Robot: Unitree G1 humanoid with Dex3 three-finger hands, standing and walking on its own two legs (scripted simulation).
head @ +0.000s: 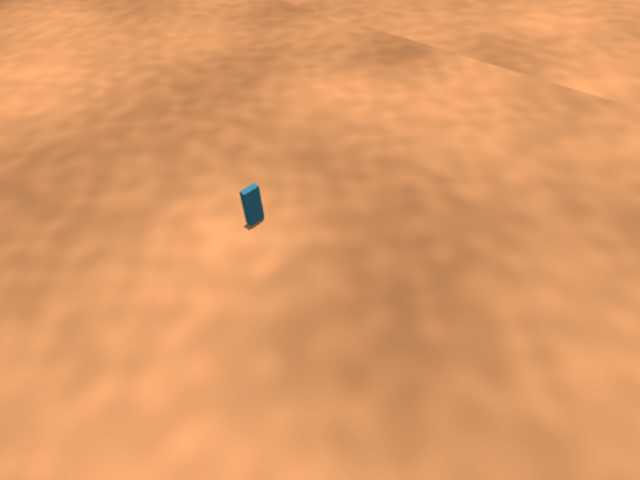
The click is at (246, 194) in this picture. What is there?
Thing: carton on end
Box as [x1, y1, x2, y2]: [239, 183, 263, 225]
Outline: 254,183 239,191 246,222 250,225 263,218 258,186
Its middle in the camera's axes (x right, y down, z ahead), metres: -0.28 -0.15 +1.71
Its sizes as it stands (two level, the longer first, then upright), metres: 0.078 0.032 0.188
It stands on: the floor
